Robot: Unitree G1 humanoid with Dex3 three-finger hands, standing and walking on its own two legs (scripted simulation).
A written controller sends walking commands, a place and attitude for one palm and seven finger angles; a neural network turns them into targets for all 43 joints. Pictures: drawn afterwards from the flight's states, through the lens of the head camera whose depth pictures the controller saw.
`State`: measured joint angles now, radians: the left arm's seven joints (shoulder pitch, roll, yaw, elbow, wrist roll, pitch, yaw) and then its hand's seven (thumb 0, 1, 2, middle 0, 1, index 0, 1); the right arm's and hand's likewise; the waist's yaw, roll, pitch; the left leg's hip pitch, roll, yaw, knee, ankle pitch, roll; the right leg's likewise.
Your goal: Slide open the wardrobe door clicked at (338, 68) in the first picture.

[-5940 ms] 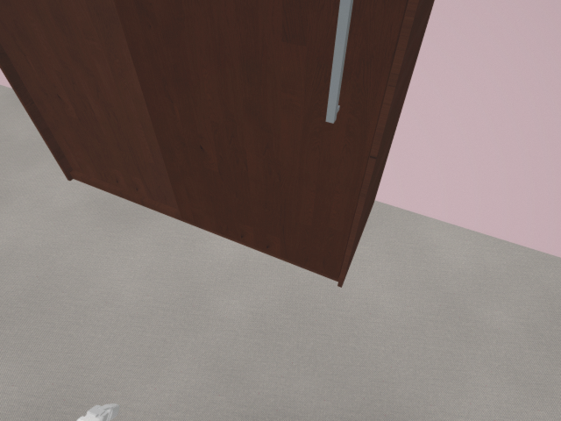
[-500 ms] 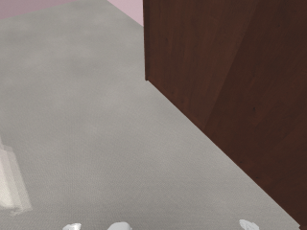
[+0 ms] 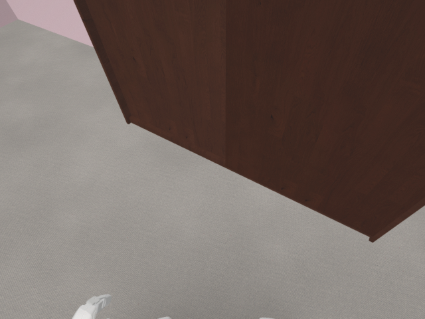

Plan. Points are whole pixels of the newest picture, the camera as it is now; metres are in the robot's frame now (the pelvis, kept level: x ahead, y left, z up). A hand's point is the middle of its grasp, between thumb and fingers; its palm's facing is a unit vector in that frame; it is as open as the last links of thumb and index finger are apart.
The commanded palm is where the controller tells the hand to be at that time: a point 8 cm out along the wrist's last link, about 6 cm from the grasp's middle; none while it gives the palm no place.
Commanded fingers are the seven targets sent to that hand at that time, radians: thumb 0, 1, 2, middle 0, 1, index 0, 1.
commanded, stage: turn to face it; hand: right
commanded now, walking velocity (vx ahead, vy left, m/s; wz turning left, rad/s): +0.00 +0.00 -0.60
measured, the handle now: out of the picture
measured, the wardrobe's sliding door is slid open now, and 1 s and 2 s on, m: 0.00 0.00 0.00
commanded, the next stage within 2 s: take the last steps up to it in 0.76 s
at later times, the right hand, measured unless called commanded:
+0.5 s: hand out of the picture +0.09 -0.20 -0.12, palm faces +0.28 +0.92 -0.28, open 7.3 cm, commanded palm none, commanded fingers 0.00 -0.90 -0.90 0.20 0.30 0.20 0.30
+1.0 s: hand out of the picture -0.13 -0.18 -0.16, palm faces +0.54 +0.80 -0.25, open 7.4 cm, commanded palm none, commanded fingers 0.00 -0.90 -0.90 0.20 0.30 0.20 0.30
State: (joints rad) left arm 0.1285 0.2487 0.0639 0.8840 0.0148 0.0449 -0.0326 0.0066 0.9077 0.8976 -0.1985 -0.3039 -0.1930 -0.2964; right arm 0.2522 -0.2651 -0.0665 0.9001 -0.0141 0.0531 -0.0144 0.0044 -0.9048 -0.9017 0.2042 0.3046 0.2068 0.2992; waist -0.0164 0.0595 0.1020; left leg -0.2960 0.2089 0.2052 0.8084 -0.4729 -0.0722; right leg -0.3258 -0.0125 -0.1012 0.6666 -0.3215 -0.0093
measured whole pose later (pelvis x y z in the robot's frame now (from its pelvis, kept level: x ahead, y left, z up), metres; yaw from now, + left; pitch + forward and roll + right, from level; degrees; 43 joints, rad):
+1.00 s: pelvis -0.02 +0.01 +0.02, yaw -29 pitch -1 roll +0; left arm 0.14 0.20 0.02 0.94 0.02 0.02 0.01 0.00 0.91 0.90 -0.20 -0.30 -0.19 -0.30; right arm 0.28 -0.27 -0.07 1.01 -0.02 0.07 -0.01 0.01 -0.91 -0.90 0.20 0.30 0.20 0.30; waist -0.04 0.04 0.06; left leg -0.40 0.11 0.08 1.02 -0.48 -0.05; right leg -0.22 -0.01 -0.04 0.54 -0.31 -0.02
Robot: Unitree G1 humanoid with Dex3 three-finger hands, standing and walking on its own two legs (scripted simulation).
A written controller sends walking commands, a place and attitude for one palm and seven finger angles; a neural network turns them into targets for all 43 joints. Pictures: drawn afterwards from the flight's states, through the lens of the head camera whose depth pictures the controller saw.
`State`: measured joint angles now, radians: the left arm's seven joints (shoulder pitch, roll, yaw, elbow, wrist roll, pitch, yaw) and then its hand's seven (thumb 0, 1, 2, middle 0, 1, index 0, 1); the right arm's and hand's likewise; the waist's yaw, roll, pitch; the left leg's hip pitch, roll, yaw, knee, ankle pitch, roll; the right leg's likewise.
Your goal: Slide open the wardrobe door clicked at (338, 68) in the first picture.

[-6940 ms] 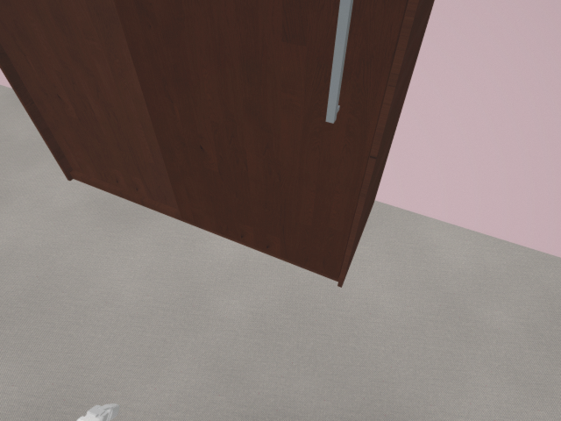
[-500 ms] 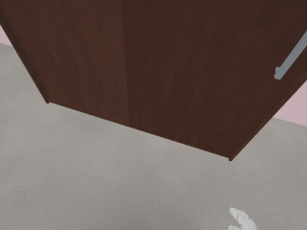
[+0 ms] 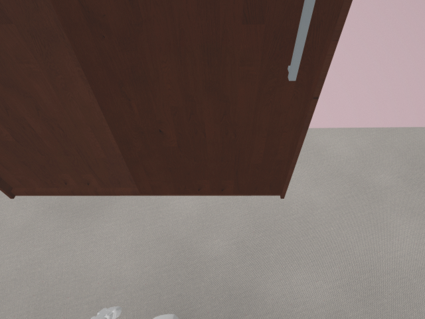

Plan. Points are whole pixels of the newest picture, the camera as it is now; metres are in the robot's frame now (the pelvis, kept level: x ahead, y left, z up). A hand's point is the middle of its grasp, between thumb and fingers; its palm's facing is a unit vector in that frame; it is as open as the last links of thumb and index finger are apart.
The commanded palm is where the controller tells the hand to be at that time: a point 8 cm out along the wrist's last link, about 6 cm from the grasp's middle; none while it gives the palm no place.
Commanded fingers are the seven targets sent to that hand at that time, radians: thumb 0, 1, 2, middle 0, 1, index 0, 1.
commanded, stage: take the last steps up to it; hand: right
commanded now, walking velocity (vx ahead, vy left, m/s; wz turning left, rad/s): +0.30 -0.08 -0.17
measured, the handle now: (302, 23) +0.79 -0.23 +0.18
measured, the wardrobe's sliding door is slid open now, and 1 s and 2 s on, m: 0.00 0.00 0.00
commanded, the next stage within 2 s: come to a stop and stand still in 0.92 s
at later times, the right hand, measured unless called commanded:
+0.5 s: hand out of the picture +0.03 -0.14 -0.15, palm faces +0.20 +0.96 -0.19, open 7.3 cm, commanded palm none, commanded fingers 0.00 -0.90 -0.90 0.20 0.30 0.20 0.30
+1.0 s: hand (342, 267) +0.26 -0.29 -0.16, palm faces +0.16 +0.96 -0.22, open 7.3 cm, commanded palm none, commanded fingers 0.00 -0.90 -0.90 0.20 0.30 0.20 0.30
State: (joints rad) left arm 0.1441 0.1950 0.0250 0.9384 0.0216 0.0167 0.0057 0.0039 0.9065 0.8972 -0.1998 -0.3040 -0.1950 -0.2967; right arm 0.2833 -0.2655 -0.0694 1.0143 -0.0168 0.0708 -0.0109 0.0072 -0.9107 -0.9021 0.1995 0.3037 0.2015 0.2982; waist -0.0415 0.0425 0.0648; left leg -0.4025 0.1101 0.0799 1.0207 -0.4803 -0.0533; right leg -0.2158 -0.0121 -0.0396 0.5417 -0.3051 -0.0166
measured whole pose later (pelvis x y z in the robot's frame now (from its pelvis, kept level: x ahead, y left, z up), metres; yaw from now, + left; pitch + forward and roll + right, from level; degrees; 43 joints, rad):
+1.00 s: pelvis +0.23 -0.09 +0.00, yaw -5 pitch -1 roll -1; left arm 0.22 0.17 0.05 1.02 0.02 -0.05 0.02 -0.02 0.94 0.90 -0.20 -0.30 -0.20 -0.30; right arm 0.24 -0.19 -0.07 1.02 -0.03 0.00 -0.01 0.00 -0.92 -0.90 0.20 0.30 0.20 0.30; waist -0.01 0.02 0.02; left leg -0.49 0.11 0.11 0.95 -0.32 -0.01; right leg -0.20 -0.01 -0.20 0.43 -0.22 -0.06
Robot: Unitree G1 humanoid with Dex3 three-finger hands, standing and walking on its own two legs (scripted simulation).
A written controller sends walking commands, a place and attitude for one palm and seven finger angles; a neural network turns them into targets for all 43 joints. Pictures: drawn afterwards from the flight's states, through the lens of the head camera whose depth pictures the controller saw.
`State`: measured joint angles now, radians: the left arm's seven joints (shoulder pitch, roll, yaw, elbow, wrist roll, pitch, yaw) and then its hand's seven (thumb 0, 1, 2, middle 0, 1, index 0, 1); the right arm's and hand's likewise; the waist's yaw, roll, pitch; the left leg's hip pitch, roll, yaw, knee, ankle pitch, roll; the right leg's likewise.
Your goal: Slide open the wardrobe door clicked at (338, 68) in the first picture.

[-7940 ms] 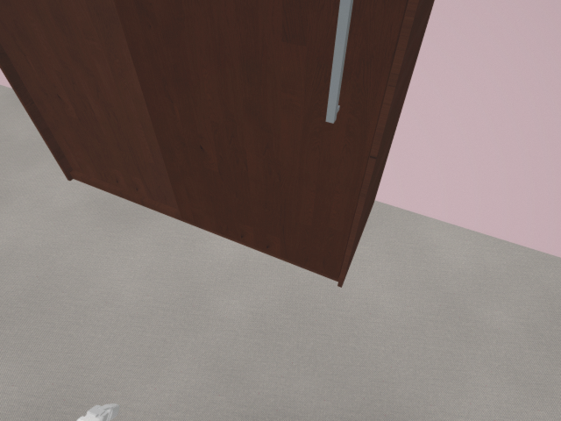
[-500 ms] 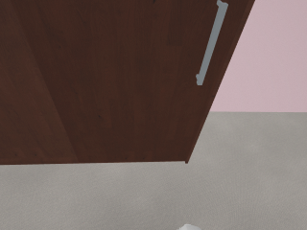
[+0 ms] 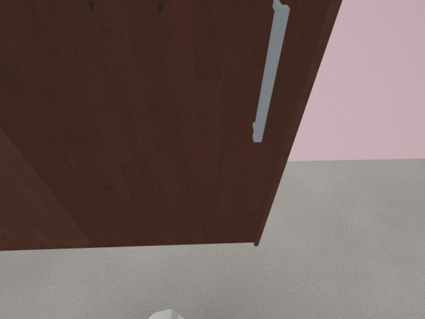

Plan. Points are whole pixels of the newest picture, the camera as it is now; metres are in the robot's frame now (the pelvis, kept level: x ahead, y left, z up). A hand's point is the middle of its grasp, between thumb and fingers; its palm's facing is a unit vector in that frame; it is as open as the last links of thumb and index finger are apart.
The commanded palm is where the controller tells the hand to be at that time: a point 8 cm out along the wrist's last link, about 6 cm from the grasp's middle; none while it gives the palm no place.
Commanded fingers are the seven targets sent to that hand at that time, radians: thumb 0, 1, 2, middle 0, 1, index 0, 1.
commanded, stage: come to a stop and stand still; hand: right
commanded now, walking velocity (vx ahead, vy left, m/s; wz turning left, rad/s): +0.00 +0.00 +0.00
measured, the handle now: (265, 81) +0.56 -0.09 +0.17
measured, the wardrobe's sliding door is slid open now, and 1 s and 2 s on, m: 0.00 0.00 0.00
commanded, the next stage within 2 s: look again from close up in 1.52 s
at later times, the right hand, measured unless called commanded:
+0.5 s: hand out of the picture +0.12 -0.18 -0.18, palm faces +0.08 +0.98 -0.21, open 7.3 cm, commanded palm none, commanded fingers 0.00 -0.90 -0.90 0.20 0.30 0.20 0.30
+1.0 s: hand out of the picture -0.01 -0.15 -0.17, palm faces +0.04 +0.97 -0.25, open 7.3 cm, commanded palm none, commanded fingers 0.00 -0.90 -0.90 0.20 0.30 0.20 0.30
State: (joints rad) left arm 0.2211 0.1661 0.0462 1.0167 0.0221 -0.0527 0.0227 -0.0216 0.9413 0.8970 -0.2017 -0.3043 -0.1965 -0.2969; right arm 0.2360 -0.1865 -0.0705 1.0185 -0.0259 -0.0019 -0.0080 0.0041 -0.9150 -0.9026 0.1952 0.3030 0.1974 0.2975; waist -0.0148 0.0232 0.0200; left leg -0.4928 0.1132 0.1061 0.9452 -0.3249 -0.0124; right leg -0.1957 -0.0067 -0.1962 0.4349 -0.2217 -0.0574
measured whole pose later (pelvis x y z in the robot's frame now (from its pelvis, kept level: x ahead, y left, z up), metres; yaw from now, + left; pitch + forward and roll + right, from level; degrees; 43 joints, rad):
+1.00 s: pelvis -0.03 +0.03 -0.01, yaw +0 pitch -3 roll -2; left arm 0.35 0.19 0.02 1.00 0.03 0.02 0.01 0.00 0.91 0.90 -0.20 -0.30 -0.19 -0.30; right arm 0.32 -0.13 0.00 1.03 -0.01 0.03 -0.02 0.01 -0.92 -0.90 0.20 0.30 0.20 0.30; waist 0.01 -0.06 -0.01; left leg -0.30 0.03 0.00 0.61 -0.28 0.01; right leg -0.26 -0.03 -0.10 0.53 -0.23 0.00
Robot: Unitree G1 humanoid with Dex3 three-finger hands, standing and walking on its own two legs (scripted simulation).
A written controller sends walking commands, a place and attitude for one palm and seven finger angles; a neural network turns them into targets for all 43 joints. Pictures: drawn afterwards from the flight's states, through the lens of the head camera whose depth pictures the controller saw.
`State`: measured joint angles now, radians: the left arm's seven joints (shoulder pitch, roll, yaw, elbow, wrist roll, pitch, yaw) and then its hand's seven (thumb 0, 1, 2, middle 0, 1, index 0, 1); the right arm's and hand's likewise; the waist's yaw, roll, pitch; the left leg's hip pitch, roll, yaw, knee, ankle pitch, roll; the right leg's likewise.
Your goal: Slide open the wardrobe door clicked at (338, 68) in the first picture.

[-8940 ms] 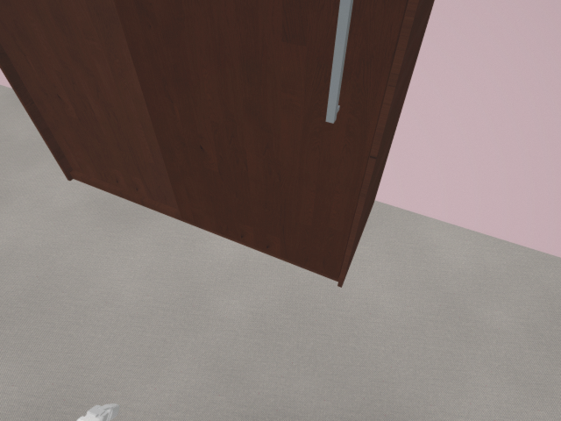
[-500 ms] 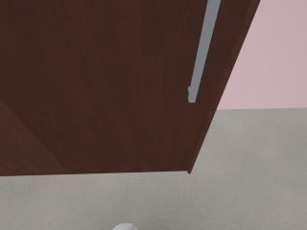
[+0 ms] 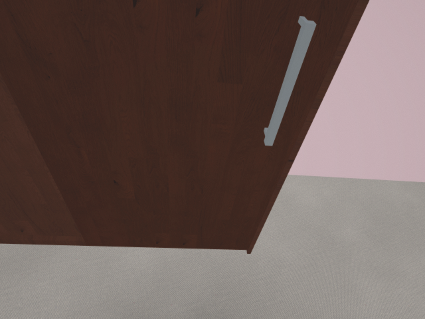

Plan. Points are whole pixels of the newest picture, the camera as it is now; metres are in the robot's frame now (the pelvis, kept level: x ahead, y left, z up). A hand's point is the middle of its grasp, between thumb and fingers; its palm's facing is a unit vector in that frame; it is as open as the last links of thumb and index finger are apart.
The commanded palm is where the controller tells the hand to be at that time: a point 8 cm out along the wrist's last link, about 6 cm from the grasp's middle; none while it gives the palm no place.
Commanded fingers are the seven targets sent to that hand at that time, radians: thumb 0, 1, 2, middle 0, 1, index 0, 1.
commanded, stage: come to a stop and stand still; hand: right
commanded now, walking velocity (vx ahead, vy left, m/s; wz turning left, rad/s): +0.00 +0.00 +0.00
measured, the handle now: (283, 89) +0.59 -0.11 +0.18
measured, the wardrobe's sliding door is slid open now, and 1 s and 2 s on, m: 0.00 0.00 0.00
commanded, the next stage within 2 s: look again from close up in 0.52 s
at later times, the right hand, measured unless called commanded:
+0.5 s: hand out of the picture -0.01 -0.16 -0.17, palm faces +0.06 +0.98 -0.19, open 7.3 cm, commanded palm none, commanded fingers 0.00 -0.90 -0.90 0.20 0.30 0.20 0.30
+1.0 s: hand out of the picture +0.04 -0.16 -0.16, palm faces +0.06 +0.98 -0.21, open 7.3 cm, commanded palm none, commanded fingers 0.00 -0.90 -0.90 0.20 0.30 0.20 0.30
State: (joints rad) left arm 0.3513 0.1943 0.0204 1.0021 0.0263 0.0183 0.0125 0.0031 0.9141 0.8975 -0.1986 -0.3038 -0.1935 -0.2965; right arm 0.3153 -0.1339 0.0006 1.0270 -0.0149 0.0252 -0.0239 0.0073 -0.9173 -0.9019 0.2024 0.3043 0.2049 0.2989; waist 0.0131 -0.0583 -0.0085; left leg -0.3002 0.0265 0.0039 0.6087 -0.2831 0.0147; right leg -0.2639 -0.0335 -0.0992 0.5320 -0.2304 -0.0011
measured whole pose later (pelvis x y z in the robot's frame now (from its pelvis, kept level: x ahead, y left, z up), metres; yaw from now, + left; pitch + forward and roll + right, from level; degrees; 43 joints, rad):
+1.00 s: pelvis +0.04 +0.01 +0.01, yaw -1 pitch -1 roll -1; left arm 0.27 0.16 0.00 1.09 0.01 -0.02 0.03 0.01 0.91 0.90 -0.20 -0.30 -0.19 -0.30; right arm 0.27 -0.14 -0.01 1.11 -0.01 -0.02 -0.03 0.01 -0.92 -0.90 0.20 0.30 0.20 0.30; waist -0.01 -0.02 0.04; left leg -0.22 0.00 0.02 0.50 -0.26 0.03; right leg -0.20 -0.03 -0.03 0.44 -0.22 0.03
